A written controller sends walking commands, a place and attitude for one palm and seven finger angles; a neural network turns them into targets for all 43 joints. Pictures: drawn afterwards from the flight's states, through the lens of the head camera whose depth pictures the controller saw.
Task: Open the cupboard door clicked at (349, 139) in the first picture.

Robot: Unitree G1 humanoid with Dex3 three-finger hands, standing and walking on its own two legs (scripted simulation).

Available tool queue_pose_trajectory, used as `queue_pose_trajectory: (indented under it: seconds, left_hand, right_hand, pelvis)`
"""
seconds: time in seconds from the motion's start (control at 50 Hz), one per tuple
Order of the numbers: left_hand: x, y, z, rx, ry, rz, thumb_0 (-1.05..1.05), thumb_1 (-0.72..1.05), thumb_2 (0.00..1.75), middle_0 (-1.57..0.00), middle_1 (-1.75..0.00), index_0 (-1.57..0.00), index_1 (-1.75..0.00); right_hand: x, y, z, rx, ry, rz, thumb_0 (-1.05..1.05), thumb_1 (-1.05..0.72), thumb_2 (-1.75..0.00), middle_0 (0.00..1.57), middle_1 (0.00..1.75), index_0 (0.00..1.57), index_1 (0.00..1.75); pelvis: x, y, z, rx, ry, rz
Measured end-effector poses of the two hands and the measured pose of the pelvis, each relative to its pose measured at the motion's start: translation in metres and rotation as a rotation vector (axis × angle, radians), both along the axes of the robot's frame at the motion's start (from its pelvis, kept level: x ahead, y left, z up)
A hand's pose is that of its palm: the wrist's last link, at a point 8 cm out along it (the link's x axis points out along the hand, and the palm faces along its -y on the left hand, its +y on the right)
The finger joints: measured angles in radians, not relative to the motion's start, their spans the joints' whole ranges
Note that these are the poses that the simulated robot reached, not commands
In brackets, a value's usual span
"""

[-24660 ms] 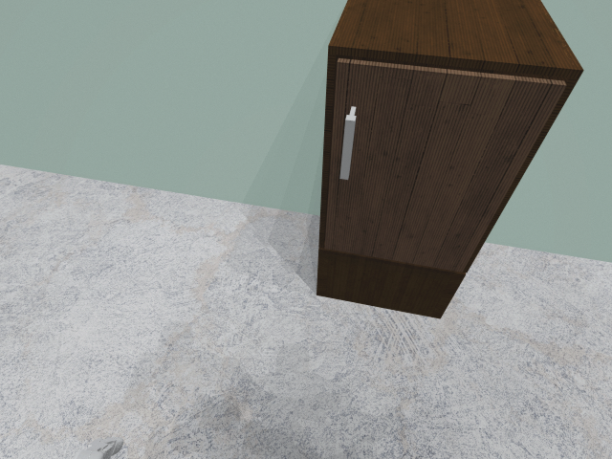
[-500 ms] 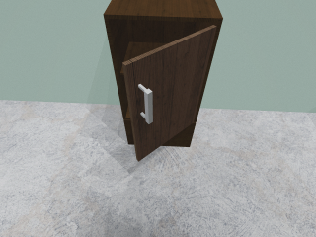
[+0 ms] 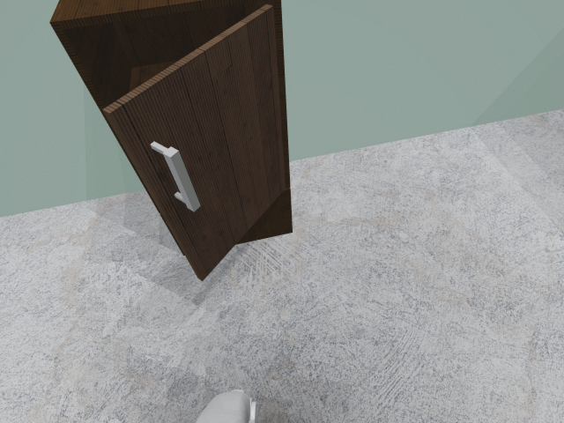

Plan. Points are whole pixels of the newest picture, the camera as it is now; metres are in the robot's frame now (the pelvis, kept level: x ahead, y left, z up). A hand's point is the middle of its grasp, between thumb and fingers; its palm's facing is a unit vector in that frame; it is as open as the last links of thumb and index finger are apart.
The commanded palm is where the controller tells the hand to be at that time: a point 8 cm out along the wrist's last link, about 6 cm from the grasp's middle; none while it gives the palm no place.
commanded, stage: walk to a spot facing it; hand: left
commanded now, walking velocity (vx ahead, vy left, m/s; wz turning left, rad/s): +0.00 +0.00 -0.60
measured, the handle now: (176, 177) +0.53 +0.25 -0.01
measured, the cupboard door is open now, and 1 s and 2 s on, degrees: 42 42 42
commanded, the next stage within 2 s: none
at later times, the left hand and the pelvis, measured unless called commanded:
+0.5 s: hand out of the picture +0.12 +0.22 -0.16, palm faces -0.21 -0.96 -0.19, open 7.4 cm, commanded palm none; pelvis +0.00 +0.03 +0.01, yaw -17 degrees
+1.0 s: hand (226, 390) +0.19 +0.12 -0.17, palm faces -0.54 -0.81 -0.21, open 7.4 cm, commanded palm none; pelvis -0.01 +0.02 +0.00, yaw -34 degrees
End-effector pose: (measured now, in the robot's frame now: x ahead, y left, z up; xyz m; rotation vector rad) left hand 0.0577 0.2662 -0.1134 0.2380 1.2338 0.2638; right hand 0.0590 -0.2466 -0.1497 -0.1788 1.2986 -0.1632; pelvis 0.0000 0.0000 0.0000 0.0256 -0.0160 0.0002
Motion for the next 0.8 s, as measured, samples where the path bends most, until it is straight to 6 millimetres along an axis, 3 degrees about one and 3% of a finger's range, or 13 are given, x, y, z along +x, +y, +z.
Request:
queue_pose_trajectory:
  seconds: [0.2,0.3,0.36,0.46,0.54,0.64,0.72,0.8]
  left_hand:
    - [0.017,-0.019,-0.005,-0.065,0.024,-0.107,0.00,0.90,0.90,-0.20,-0.30,-0.21,-0.30]
    - [0.021,-0.012,-0.018,-0.104,0.047,-0.137,0.00,0.90,0.90,-0.21,-0.30,-0.21,-0.30]
    - [0.029,-0.003,-0.030,-0.123,0.059,-0.162,0.00,0.90,0.90,-0.21,-0.30,-0.21,-0.30]
    - [0.054,0.003,-0.025,-0.131,0.060,-0.245,0.00,0.90,0.90,-0.20,-0.30,-0.20,-0.30]
    - [0.080,-0.005,-0.015,-0.125,0.039,-0.324,0.00,0.91,0.90,-0.20,-0.30,-0.20,-0.30]
    - [0.115,-0.032,-0.009,-0.094,0.007,-0.453,0.00,0.91,0.90,-0.20,-0.30,-0.20,-0.30]
    - [0.139,-0.060,-0.009,-0.060,-0.060,-0.541,0.00,0.91,0.90,-0.20,-0.30,-0.20,-0.30]
    - [0.142,-0.079,-0.005,-0.053,-0.070,-0.582,0.00,0.90,0.90,-0.20,-0.30,-0.20,-0.30]
  right_hand:
    - [0.026,-0.007,0.029,-0.038,-0.150,-0.084,0.01,-0.91,-0.90,0.20,0.30,0.20,0.30]
    - [0.031,0.005,0.039,-0.068,-0.196,-0.107,0.01,-0.91,-0.90,0.20,0.30,0.20,0.30]
    - [0.023,0.013,0.040,-0.097,-0.218,-0.122,0.01,-0.91,-0.90,0.20,0.30,0.20,0.30]
    - [-0.019,0.026,0.045,-0.102,-0.149,-0.168,0.01,-0.91,-0.90,0.21,0.30,0.20,0.30]
    - [-0.060,0.030,0.042,-0.088,-0.081,-0.244,0.01,-0.90,-0.90,0.21,0.30,0.21,0.30]
    - [-0.117,0.026,0.028,-0.060,-0.013,-0.371,0.01,-0.90,-0.90,0.21,0.30,0.21,0.30]
    - [-0.160,0.016,0.006,-0.035,0.046,-0.462,0.01,-0.90,-0.90,0.21,0.30,0.21,0.30]
    - [-0.180,0.010,0.007,-0.042,0.084,-0.527,0.01,-0.91,-0.90,0.20,0.30,0.20,0.30]
  pelvis:
    - [0.003,0.004,0.009,-0.005,0.015,-0.114]
    - [0.004,0.018,0.007,-0.019,0.029,-0.164]
    - [0.006,0.028,-0.001,-0.038,0.037,-0.194]
    - [0.004,0.034,0.008,-0.042,0.025,-0.268]
    - [0.003,0.034,0.012,-0.054,0.024,-0.328]
    - [-0.002,0.025,0.007,-0.048,0.023,-0.403]
    - [-0.008,0.011,-0.007,-0.030,0.020,-0.450]
    - [-0.013,0.009,-0.003,-0.031,0.009,-0.489]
